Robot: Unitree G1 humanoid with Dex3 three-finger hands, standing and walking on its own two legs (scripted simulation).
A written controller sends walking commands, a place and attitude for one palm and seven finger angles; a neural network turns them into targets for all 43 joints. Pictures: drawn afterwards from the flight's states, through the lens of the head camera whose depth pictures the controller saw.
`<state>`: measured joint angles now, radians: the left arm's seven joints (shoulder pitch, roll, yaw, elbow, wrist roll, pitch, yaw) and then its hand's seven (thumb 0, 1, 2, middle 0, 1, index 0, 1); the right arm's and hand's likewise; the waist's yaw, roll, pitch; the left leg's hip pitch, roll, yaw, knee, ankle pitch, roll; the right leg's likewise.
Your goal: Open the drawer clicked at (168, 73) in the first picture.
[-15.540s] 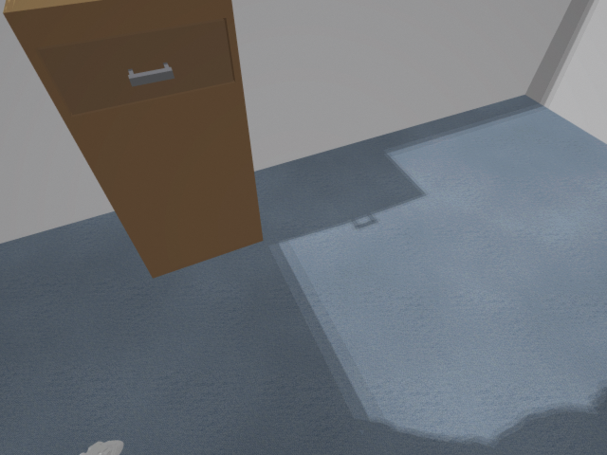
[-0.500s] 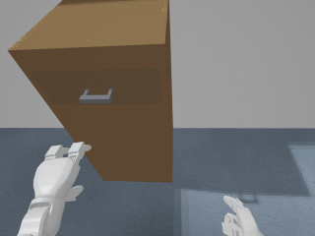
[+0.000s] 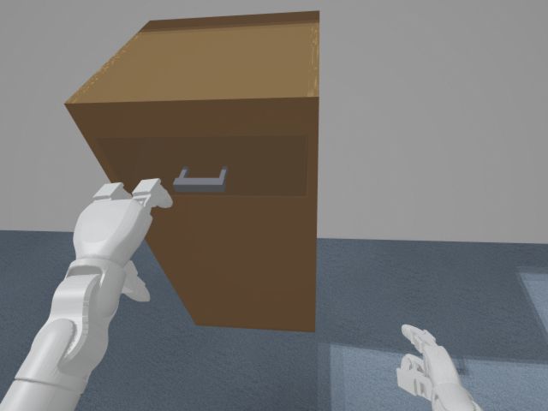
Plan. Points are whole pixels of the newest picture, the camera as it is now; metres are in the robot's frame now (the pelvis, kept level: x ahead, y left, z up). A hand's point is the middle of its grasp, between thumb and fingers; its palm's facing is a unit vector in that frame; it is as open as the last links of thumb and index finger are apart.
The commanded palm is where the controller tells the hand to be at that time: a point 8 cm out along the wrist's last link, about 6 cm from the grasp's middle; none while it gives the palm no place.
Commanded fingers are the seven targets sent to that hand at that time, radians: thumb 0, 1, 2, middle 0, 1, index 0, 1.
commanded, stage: raise the hand with hooked fingers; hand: left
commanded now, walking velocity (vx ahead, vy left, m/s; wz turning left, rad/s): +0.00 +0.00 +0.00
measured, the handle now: (202, 178) +0.52 +0.23 +0.04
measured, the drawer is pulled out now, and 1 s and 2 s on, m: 0.00 0.00 0.00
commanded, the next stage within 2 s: move the hooked fingers above the handle in 0.60 s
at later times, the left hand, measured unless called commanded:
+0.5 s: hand (127, 223) +0.31 +0.25 +0.15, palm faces +0.06 -0.07 -1.00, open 13.8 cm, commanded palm +0.27 +0.25 +0.21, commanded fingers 0.00 -0.50 0.30 -0.30 -1.20 -0.30 -1.20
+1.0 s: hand (142, 218) +0.32 +0.24 +0.14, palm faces +0.06 -0.06 -1.00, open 13.8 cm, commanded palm +0.30 +0.24 +0.20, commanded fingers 0.00 -0.50 0.30 -0.30 -1.20 -0.30 -1.20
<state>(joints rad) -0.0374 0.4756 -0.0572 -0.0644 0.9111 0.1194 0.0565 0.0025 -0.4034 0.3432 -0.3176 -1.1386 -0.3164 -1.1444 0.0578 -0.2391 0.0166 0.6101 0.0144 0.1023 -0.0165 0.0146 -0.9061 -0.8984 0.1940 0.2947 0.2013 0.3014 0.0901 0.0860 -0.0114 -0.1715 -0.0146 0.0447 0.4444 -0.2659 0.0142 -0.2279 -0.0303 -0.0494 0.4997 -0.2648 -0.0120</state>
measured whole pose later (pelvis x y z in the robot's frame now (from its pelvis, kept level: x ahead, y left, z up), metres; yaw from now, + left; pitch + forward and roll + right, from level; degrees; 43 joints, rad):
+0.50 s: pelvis -0.01 +0.01 +0.01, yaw +0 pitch +0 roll +0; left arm -0.15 0.55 -0.02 -0.07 0.85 0.04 -0.11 0.00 -0.49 0.30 -0.32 -1.20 -0.32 -1.20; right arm 0.15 -0.28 0.01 0.63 0.02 0.11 0.02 0.01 -0.91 -0.90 0.20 0.29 0.20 0.30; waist 0.09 0.09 0.02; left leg -0.16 -0.03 0.04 0.38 -0.22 0.03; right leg -0.20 -0.04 -0.05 0.42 -0.21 0.00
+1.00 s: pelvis -0.01 +0.00 +0.00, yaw +1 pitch +0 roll +1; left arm -0.30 0.53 -0.07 0.14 0.88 0.02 -0.07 0.00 -0.49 0.30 -0.32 -1.20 -0.32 -1.21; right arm 0.11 -0.26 0.02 0.64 0.03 0.10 -0.02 0.01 -0.91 -0.90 0.20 0.29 0.20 0.30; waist 0.08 0.08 0.00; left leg -0.18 -0.01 0.02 0.39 -0.21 0.01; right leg -0.22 -0.03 -0.07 0.43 -0.21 -0.02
